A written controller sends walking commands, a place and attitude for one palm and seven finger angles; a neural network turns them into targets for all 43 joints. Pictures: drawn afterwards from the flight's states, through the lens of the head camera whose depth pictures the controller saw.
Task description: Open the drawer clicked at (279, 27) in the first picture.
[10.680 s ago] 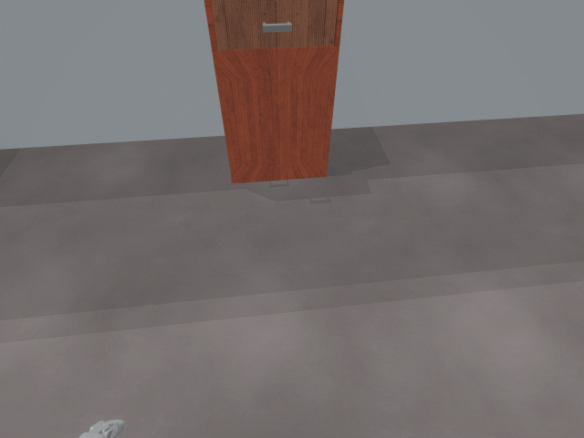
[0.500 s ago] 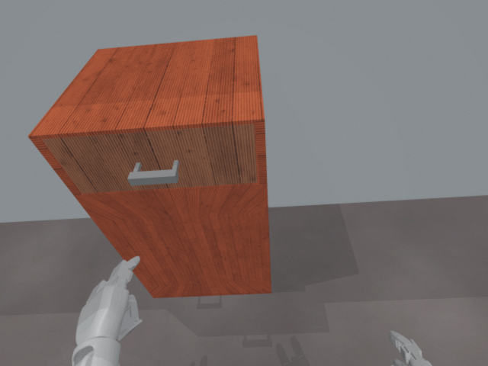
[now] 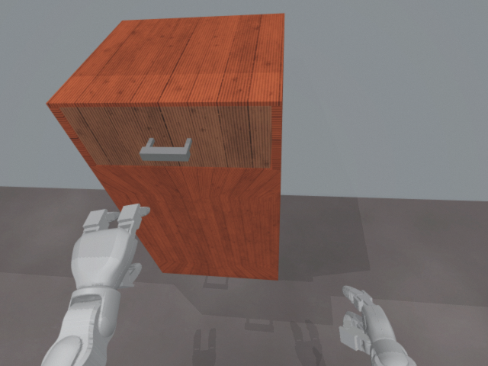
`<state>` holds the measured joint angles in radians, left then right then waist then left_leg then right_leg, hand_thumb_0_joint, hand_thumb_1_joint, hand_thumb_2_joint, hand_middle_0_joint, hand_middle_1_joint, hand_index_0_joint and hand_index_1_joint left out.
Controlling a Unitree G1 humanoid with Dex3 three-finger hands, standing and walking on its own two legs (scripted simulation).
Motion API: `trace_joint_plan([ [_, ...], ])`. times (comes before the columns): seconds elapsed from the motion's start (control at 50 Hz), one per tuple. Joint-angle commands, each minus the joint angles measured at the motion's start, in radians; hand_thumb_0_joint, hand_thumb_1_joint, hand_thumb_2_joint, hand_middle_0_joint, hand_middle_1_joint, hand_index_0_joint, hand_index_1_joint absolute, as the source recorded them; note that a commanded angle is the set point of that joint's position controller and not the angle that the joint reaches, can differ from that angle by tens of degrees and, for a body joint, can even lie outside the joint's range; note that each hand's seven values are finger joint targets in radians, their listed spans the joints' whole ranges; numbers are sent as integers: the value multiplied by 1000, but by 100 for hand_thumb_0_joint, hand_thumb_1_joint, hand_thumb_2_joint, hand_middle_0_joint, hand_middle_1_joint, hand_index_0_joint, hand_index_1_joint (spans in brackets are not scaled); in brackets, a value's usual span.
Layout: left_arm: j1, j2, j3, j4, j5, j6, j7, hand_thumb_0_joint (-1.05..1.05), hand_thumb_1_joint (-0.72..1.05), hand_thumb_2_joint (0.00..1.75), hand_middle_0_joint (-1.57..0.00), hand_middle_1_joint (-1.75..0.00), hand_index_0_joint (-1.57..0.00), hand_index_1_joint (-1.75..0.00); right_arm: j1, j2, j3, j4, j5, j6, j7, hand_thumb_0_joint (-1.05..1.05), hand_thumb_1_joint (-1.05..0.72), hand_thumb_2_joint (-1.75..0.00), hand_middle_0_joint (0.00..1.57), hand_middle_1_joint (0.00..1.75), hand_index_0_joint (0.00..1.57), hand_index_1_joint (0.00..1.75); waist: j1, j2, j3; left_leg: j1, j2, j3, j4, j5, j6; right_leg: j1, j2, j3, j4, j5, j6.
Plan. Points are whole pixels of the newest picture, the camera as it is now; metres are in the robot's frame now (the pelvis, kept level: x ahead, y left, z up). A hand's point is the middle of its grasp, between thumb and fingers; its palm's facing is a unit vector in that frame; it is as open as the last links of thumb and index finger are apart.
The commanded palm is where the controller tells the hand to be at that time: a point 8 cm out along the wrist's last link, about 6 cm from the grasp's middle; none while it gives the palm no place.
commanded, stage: raise the hand with hooked fingers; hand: left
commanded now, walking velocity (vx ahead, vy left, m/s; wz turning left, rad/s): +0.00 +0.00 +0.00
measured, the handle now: (167, 148) +0.54 +0.25 +0.03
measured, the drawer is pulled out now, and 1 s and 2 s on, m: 0.00 0.00 0.00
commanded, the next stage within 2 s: move the hooked fingers above the handle in 1.16 s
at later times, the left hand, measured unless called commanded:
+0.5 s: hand (100, 212) +0.30 +0.27 +0.11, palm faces +0.12 -0.08 -0.99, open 13.2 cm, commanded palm +0.27 +0.27 +0.16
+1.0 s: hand (84, 195) +0.32 +0.29 +0.14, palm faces -0.01 -0.09 -1.00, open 13.8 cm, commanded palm +0.29 +0.29 +0.20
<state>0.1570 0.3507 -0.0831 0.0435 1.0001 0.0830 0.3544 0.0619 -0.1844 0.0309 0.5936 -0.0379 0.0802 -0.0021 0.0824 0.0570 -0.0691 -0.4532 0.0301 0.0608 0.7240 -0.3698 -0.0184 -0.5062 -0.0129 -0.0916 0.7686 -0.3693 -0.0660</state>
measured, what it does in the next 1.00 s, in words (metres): shifts its weight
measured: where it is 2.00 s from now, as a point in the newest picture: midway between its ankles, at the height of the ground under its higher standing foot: outside the picture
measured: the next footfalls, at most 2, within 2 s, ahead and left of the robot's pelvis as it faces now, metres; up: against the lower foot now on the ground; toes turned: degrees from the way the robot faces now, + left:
none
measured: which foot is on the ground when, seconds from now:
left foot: down 0.00-1.00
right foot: down 0.00-1.00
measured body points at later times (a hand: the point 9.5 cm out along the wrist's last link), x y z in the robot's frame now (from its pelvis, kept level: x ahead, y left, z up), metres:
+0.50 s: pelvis +0.01 +0.04 +0.02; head +0.02 +0.00 +0.47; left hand +0.29 +0.27 +0.16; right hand +0.23 -0.19 -0.08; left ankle +0.00 +0.14 -0.71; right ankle +0.02 -0.07 -0.71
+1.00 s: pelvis +0.01 +0.05 +0.03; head +0.03 +0.01 +0.48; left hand +0.31 +0.29 +0.19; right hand +0.19 -0.17 -0.09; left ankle +0.00 +0.14 -0.71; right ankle +0.02 -0.07 -0.71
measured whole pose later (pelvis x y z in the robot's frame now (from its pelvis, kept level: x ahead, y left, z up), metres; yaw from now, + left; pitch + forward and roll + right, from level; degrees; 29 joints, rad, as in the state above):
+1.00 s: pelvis +0.01 +0.05 +0.03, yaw +0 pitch +0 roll +0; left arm -0.13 0.51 -0.04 0.02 0.88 0.05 -0.07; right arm 0.14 -0.27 0.02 0.63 0.02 0.13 0.00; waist 0.08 0.09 0.02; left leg -0.17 -0.03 0.07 0.39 -0.23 0.04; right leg -0.21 -0.04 -0.07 0.41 -0.20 0.00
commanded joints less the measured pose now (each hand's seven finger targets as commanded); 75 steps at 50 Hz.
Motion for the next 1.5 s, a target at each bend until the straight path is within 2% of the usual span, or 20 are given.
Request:
trace_joint_plan([
  [0.0,34,222,130,-141,-22,54,-80,0,1,52,-26,-87,-26,-87,-126,-141,-37,-174,16,-31,-29,0,-90,-90,20,30,20,30,34,-163,-178,8,-74,-16,-152,211,49,353,-16,219,-224,296,52],
  [0.04,75,218,143,-196,-26,31,-100,0,-3,50,-27,-90,-27,-90,-116,-132,-34,-172,18,-37,-25,0,-90,-90,20,30,20,30,45,-135,-168,38,-72,-14,-179,250,47,383,-16,192,-215,377,50],
  [0.1,8,228,170,-303,-23,-11,-92,0,-10,47,-27,-94,-27,-94,-109,-138,-47,-170,10,-42,-22,0,-90,-90,20,30,20,30,41,-88,-167,80,-68,-18,-204,276,50,384,-11,167,-235,369,40],
  [0.18,-129,223,168,-358,-14,-70,-42,0,-20,43,-28,-100,-28,-100,-85,-140,-68,-145,7,-58,-24,0,-90,-90,20,30,20,30,13,-23,-179,162,-69,-22,-204,297,54,321,-5,143,-249,335,31],
  [0.28,-254,215,135,-320,-10,-57,-28,0,-31,38,-29,-108,-29,-108,-68,-153,-89,-114,19,-58,-21,0,-90,-90,20,30,20,30,-8,-9,-197,235,-58,-28,-218,328,49,272,2,99,-255,311,27],
  [0.38,-310,230,99,-263,-39,25,-114,0,-43,33,-29,-115,-29,-115,-96,-161,-81,-114,41,-36,-25,0,-90,-90,20,30,20,30,-1,-52,-161,247,-55,-31,-271,351,46,323,6,79,-283,325,32],
  [0.48,-388,282,116,-246,-45,70,-210,0,-50,30,-30,-120,-30,-120,-112,-163,-59,-123,47,-4,-25,0,-90,-90,20,30,20,30,8,-56,-140,272,-46,-43,-315,424,41,381,13,62,-302,366,28],
  [0.56,-477,317,133,-235,-53,66,-269,0,-50,30,-30,-120,-30,-120,-108,-160,-46,-123,47,15,-26,0,-90,-90,20,30,20,30,6,-47,-140,300,-43,-45,-335,447,40,405,17,60,-327,374,29],
  [0.62,-560,329,126,-236,-63,47,-303,0,-50,30,-30,-120,-30,-120,-106,-160,-39,-121,49,18,-24,0,-90,-90,20,30,20,30,-1,0,-137,322,-39,-56,-351,453,35,407,19,55,-343,353,24],
  [0.74,-674,383,149,-245,-82,8,-348,0,-50,30,-30,-120,-30,-120,-83,-168,-43,-109,50,13,-24,0,-90,-90,20,30,20,30,-7,21,-190,368,-35,-68,-360,508,29,428,21,51,-364,369,23],
  [0.82,-539,329,132,-163,-113,-5,-385,0,-50,30,-30,-120,-30,-120,-68,-174,-46,-109,56,14,-12,0,-90,-90,20,30,20,30,1,-43,-152,335,-35,-62,-367,514,30,433,20,44,-373,384,25],
  [0.86,-517,341,147,-168,-125,-16,-395,0,-50,30,-30,-120,-30,-120,-66,-184,-51,-115,56,20,-8,0,-90,-90,20,30,20,30,4,-61,-132,315,-35,-54,-375,496,31,434,19,45,-379,387,27],
  [1.0,-578,420,230,-309,-111,-107,-326,0,-50,30,-30,-120,-30,-120,-63,-184,-61,-121,44,-7,-5,0,-90,-90,20,30,20,30,24,18,-220,341,-37,-72,-369,497,32,449,22,60,-371,368,22],
  [1.06,-579,406,235,-302,-109,-123,-278,0,-50,30,-30,-120,-30,-120,-47,-178,-68,-96,47,-13,-3,0,-90,-90,20,30,20,30,23,40,-220,346,-37,-68,-368,508,23,427,18,57,-370,363,21],
  [1.16,-562,362,196,-176,-115,-63,-258,0,-50,30,-30,-120,-30,-120,-61,-182,-68,-81,62,-8,-2,0,-90,-90,20,30,20,30,12,-20,-146,287,-45,-44,-387,393,32,411,12,59,-391,303,28],
  [1.22,-572,340,149,-173,-109,-25,-284,0,-50,30,-30,-120,-30,-120,-81,-184,-63,-90,65,-3,-4,0,-90,-90,20,30,20,30,7,-42,-168,292,-50,-37,-387,380,38,434,7,67,-395,301,31],
  [1.3,-642,316,96,-112,-106,-14,-330,0,-50,30,-30,-120,-30,-120,-86,-187,-57,-93,69,-3,-20,0,-90,-90,20,30,20,30,-24,-84,-106,274,-51,-38,-393,285,48,390,10,70,-422,217,36],
  [1.36,-720,376,129,-68,-88,-53,-339,0,-50,30,-30,-120,-30,-120,-62,-187,-54,-79,62,-7,-34,0,-90,-90,20,30,20,30,-21,-89,-121,265,-60,-30,-389,259,55,400,4,77,-426,199,41],
  [1.4,-769,443,188,-78,-80,-91,-326,0,-50,30,-30,-120,-30,-120,-58,-190,-56,-77,59,-13,-41,0,-90,-90,20,30,20,30,-10,-57,-174,267,-63,-33,-382,272,55,432,5,90,-418,213,39],
  [1.48,-808,400,174,-30,-90,-146,-284,0,-50,30,-30,-120,-30,-120,-37,-171,-62,-68,60,-26,-47,0,-90,-90,20,30,20,30,-11,-6,-181,269,-65,-27,-367,304,52,411,1,86,-402,256,35],
])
